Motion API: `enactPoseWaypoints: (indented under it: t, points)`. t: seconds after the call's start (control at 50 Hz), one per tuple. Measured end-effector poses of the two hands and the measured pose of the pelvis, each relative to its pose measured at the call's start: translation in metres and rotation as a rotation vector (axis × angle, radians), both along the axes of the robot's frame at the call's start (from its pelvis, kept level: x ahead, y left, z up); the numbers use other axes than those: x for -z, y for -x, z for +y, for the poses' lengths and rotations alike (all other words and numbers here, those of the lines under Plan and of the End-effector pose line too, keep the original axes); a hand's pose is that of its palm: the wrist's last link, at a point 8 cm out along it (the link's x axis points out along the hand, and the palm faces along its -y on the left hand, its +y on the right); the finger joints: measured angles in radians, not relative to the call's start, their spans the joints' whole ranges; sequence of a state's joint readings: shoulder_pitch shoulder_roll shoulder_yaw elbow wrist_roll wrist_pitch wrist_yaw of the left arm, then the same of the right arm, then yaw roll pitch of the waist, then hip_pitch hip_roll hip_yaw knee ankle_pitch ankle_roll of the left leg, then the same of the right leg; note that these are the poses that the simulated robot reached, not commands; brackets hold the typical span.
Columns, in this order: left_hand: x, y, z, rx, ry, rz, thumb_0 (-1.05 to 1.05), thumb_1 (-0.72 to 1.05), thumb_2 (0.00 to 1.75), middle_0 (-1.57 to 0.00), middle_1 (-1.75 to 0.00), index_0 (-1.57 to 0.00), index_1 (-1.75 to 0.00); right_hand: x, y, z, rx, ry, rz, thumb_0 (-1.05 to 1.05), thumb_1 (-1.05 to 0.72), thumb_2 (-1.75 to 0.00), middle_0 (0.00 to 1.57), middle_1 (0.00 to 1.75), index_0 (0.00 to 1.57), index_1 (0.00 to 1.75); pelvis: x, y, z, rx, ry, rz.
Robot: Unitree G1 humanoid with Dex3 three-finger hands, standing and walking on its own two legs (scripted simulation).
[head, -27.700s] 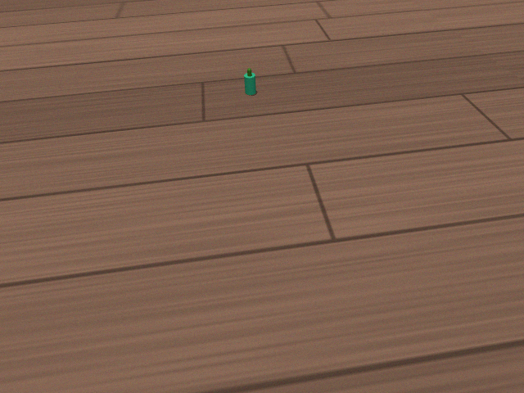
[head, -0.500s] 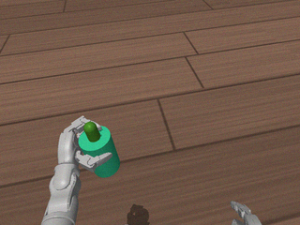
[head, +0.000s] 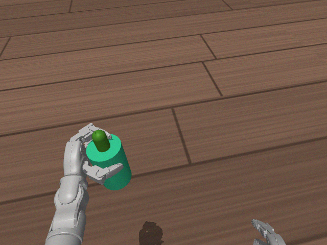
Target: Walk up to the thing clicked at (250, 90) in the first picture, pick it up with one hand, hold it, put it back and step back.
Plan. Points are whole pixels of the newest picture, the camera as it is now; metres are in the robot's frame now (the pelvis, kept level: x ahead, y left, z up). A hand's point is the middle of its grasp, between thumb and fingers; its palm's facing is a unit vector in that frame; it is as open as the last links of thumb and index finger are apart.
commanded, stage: hold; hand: left
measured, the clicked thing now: (108, 157) +0.33 +0.15 +0.04
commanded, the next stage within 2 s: crouch in 1.00 s
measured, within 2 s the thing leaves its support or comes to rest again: neither
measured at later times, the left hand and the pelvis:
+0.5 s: hand (100, 155) +0.33 +0.17 +0.05, palm faces +0.07 -1.00 -0.01, open 9.7 cm; pelvis +0.00 +0.00 +0.00, yaw +0 degrees
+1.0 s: hand (100, 154) +0.33 +0.17 +0.06, palm faces +0.06 -1.00 -0.01, open 9.7 cm; pelvis +0.00 +0.00 +0.00, yaw +0 degrees
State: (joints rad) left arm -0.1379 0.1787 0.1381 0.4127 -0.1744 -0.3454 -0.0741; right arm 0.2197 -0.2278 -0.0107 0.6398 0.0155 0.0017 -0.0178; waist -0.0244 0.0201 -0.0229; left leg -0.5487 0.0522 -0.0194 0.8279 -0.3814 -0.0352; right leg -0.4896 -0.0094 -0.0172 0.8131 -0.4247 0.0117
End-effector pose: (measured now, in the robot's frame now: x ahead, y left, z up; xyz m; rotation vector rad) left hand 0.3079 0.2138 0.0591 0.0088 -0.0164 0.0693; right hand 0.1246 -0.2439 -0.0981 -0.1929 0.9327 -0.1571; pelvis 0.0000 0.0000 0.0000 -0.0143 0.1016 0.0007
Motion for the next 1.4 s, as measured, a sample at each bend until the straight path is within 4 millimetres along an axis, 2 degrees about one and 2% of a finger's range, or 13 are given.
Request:
enactPoseWaypoints:
  t: [0.2, 0.64, 1.14, 1.24, 1.4]
  points:
    - [0.005, -0.001, 0.000, 0.020, -0.002, 0.025, 0.02, -0.53, 1.03, -0.68, -1.06, -0.89, -1.18, 0.002, 0.004, 0.000, 0.006, -0.004, 0.010, 0.01, -0.92, -0.90, 0.20, 0.30, 0.20, 0.30, 0.000, 0.000, 0.001, 0.000, 0.001, 0.007]
    - [0.004, 0.008, 0.005, 0.011, -0.009, 0.008, 0.02, -0.53, 1.03, -0.68, -1.06, -0.89, -1.18, 0.001, 0.005, 0.003, -0.001, -0.004, 0.001, 0.01, -0.92, -0.90, 0.20, 0.30, 0.20, 0.30, 0.001, 0.004, 0.003, -0.001, 0.003, 0.000]
    - [0.002, 0.001, 0.005, 0.012, -0.002, 0.004, 0.02, -0.53, 1.03, -0.68, -1.06, -0.89, -1.18, 0.001, 0.006, 0.004, 0.005, -0.001, 0.000, 0.01, -0.92, -0.91, 0.21, 0.30, 0.20, 0.30, 0.001, 0.004, 0.003, -0.001, 0.003, 0.000]
    - [0.011, 0.002, 0.003, -0.001, 0.013, 0.021, 0.02, -0.53, 1.03, -0.68, -1.06, -0.89, -1.17, 0.002, 0.007, 0.003, 0.004, 0.001, 0.007, 0.01, -0.91, -0.91, 0.21, 0.30, 0.20, 0.30, 0.002, 0.004, 0.004, 0.000, 0.004, 0.012]
    - [0.050, 0.004, 0.007, -0.045, 0.018, 0.059, 0.02, -0.53, 1.03, -0.68, -1.06, -0.89, -1.17, 0.015, 0.011, 0.001, -0.017, 0.015, 0.032, 0.00, -0.91, -0.91, 0.21, 0.30, 0.20, 0.30, 0.015, 0.011, 0.004, -0.001, 0.006, 0.070]
